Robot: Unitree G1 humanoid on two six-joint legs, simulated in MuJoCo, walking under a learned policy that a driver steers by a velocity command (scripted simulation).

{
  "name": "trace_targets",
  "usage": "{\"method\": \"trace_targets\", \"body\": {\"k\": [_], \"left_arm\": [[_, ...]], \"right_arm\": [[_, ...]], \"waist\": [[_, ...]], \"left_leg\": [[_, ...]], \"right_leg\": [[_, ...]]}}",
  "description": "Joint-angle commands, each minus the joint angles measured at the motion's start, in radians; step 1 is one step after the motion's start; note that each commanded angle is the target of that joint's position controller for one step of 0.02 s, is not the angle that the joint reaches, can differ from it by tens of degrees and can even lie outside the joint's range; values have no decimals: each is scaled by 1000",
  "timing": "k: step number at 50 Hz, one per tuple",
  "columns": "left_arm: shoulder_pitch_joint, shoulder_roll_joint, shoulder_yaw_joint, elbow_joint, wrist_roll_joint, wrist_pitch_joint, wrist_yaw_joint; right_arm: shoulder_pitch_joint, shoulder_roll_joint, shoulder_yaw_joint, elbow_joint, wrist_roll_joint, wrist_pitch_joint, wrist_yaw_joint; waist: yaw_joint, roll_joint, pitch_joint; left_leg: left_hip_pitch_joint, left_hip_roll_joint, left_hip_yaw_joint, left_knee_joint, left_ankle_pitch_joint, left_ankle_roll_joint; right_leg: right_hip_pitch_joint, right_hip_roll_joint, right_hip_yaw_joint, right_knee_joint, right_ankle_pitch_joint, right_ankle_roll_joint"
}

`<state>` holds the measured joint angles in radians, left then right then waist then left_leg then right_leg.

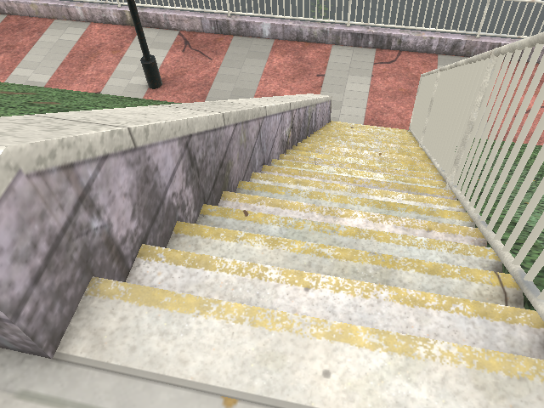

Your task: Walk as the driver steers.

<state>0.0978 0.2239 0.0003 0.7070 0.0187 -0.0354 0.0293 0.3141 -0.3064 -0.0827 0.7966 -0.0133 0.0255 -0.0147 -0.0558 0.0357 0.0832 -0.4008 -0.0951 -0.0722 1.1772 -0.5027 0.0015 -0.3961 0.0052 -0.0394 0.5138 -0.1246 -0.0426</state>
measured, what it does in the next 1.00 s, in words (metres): steps on the spot, turning right: left foot, then right foot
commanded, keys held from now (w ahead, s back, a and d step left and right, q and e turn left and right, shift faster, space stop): e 0.82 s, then no key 0.18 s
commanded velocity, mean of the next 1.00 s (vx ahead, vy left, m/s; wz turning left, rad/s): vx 0.03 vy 0.00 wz -0.33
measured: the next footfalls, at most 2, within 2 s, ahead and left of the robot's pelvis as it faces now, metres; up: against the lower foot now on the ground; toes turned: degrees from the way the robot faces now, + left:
left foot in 0.24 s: +0.05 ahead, +0.11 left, +0.00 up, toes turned -5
right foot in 0.58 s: -0.01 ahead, -0.10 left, +0.00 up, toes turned -15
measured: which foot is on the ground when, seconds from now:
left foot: up 0.00-0.22, down 0.24-0.58, up 0.60-1.00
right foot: down 0.00-0.26, up 0.28-0.56, down 0.58-1.00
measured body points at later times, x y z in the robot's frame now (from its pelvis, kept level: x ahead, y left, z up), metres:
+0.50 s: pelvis +0.00 +0.00 +0.01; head +0.02 +0.00 +0.46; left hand +0.12 +0.26 -0.12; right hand +0.07 -0.28 -0.11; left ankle +0.01 +0.11 -0.73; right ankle -0.03 -0.09 -0.69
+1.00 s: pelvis -0.02 -0.01 +0.01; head +0.00 -0.04 +0.46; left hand +0.19 +0.19 -0.09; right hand -0.03 -0.31 -0.11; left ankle +0.04 +0.10 -0.69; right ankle -0.04 -0.09 -0.73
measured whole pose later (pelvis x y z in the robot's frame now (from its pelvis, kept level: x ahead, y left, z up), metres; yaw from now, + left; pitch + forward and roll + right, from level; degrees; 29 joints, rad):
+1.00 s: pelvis -0.02 -0.01 +0.01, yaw -26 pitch +1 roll +1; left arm 0.25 0.27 0.06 0.69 0.02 0.04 0.00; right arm 0.18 -0.28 -0.04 0.75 -0.02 0.06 -0.01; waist 0.01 0.01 0.04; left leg -0.42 -0.02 -0.03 0.81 -0.39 -0.02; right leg -0.24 0.12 0.15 0.44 -0.20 -0.08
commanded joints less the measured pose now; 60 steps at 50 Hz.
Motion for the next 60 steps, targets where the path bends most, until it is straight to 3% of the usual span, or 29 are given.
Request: {"method": "trace_targets", "body": {"k": [1, 5, 8, 11, 12, 13, 14, 15, 17, 19, 24, 27, 28, 29, 30, 31, 32, 34, 35, 37, 41, 51, 53, 54, 55, 56, 57, 58, 60], "left_arm": [[100, 108, 29, -18, 10, -8, 0], [71, 84, 14, 15, 15, -19, -15], [116, 152, 41, 32, 14, 13, -28], [131, 192, 65, 31, -6, 52, -34], [148, 170, 64, 28, -11, 55, -34], [139, 106, 52, -1, -22, 52, -37], [97, 100, 57, -19, -25, 54, -30], [115, 139, 74, -5, -3, 62, -27], [226, 141, 92, 48, -1, 78, -25], [255, 124, 92, 58, 6, 86, -23], [144, 88, 73, -9, -12, 99, -47], [168, 96, 75, -24, -17, 95, -49], [191, 92, 73, -21, -12, 85, -44], [201, 131, 82, -23, -1, 72, -35], [219, 261, 107, -47, 4, 56, -28], [316, 332, 131, -23, -7, 54, -31], [325, 279, 119, -11, -7, 60, -29], [183, 218, 102, -40, -8, 78, -17], [154, 208, 100, -51, -16, 81, -13], [166, 182, 95, -62, -26, 72, -20], [184, 205, 110, -69, -9, 71, -24], [158, 188, 93, -74, 10, 74, -32], [118, 147, 72, -71, 2, 72, -24], [130, 109, 54, -60, 0, 67, -18], [191, 65, 39, -45, 6, 59, -16], [239, 79, 45, -38, -2, 57, -16], [196, 118, 51, -15, 5, 60, -9], [156, 124, 52, -16, 8, 57, -11], [76, 142, 61, -37, 23, 46, -21]], "right_arm": [[118, -25, -5, -33, -2, 25, 16], [89, 19, 26, -16, -9, 38, 10], [0, -11, 34, -26, -8, 49, -4], [29, -25, 36, -15, -6, 29, -15], [34, -57, 32, -22, -15, 13, -21], [32, -129, 20, -38, -29, 2, -28], [-21, -168, 3, -43, -21, 1, -27], [-79, -124, 13, -57, -28, -5, -31], [-174, -53, 32, -83, -19, -11, -40], [-177, -39, 37, -86, -11, -13, -46], [-86, -90, 12, -60, -14, -3, -37], [-96, -125, -5, -59, -12, 4, -24], [-102, -129, -8, -55, -6, 5, -23], [-69, -117, -9, -48, -10, 3, -20], [-34, -32, 12, -86, -24, 8, -13], [-173, -24, 23, -140, -7, 22, -33], [-195, -58, 16, -136, -19, 26, -34], [-171, -65, 10, -108, -3, 14, -19], [-151, -81, 4, -102, -15, 11, -12], [-112, -79, 4, -92, -14, 20, -5], [-165, -58, 14, -120, -28, 21, -6], [-131, -51, 25, -109, 0, 23, -3], [-59, -18, 36, -75, 2, 15, -6], [-46, 3, 47, -64, -5, 5, -10], [-63, -39, 48, -65, -21, -9, -17], [-150, -111, 42, -90, -18, -20, -11], [-188, -82, 49, -92, -18, -26, 0], [-190, -79, 49, -90, -13, -28, 9], [-109, -138, 25, -63, -9, -16, 11]], "waist": [[19, -172, -179], [-7, -179, -190], [44, -235, -145], [12, -176, -91], [11, -117, -88], [15, 46, -96], [11, 216, -41], [32, 147, -14], [105, 75, -43], [110, 90, -75], [24, 146, -110], [41, 141, -123], [68, 110, -124], [74, 5, -131], [45, -274, -148], [135, -337, -114], [118, -166, -74], [61, -107, -40], [54, -132, -56], [48, -138, -127], [75, -118, -114], [79, -169, -106], [36, -139, -124], [25, -105, -127], [67, 15, -139], [127, 105, -101], [101, 87, -103], [90, 98, -104], [38, 157, -69]], "left_leg": [[-10, 22, -14, 32, 67, -30], [114, 42, 12, -298, 80, -17], [151, 31, 75, -476, 75, -7], [288, 26, 89, -725, 210, 40], [347, 102, 4, -798, 210, 68], [369, 290, -190, -895, 84, 122], [167, 440, -334, -997, 100, 212], [95, 453, -281, -981, 264, 250], [109, 364, -114, -922, 539, 221], [219, 324, -19, -862, 723, 205], [325, 357, 15, -781, 740, 202], [303, 368, 29, -702, 733, 177], [255, 351, 64, -643, 661, 135], [160, 311, 114, -519, 478, 68], [-77, 196, 205, -262, 6, -18], [-195, 79, 111, -142, -172, -25], [-220, 119, 40, -62, -122, -34], [-215, 137, 17, -83, 41, -36], [-209, 129, 25, -81, 89, -42], [-178, 108, 37, -49, 124, -47], [-200, 93, 28, -156, 147, -50], [58, 60, 58, -473, 92, -5], [210, 70, 70, -701, 205, 19], [325, 100, 32, -875, 336, 30], [389, 239, -153, -948, 337, 52], [284, 368, -304, -936, 507, 128], [182, 362, -301, -917, 467, 174], [164, 286, -274, -925, 268, 149], [182, 230, -318, -961, -91, 154]], "right_leg": [[165, -236, 190, -178, 589, -167], [103, -191, 155, -214, 357, -151], [85, -168, 242, -241, 6, -158], [-34, -161, 320, -245, -200, -108], [-100, -137, 321, -221, -258, -57], [-184, -54, 232, -93, -321, 2], [-152, 94, 56, 140, -352, 21], [-97, 60, 77, 353, -386, 20], [-76, 60, 78, 547, -342, 26], [-111, 43, 55, 549, -325, 47], [-24, 21, -3, 277, -361, 56], [77, 41, -52, 97, -290, 31], [156, 50, -53, -45, -158, 19], [256, 6, 68, -165, -47, 1], [386, -281, 445, -204, 279, -63], [313, -397, 567, -184, 587, -241], [307, -355, 513, -182, 519, -263], [274, -226, 386, -196, 340, -195], [289, -193, 360, -193, 367, -180], [317, -167, 332, -167, 432, -181], [306, -157, 378, -181, 276, -183], [185, -153, 456, -164, 176, -166], [151, -135, 432, -136, 156, -128], [98, -113, 411, -130, 77, -78], [61, -58, 342, -58, -69, -25], [66, 54, 213, -62, -190, 10], [176, 30, 180, -84, -207, 17], [211, 42, 168, -102, -162, 13], [123, 83, 86, 9, -226, 15]]}}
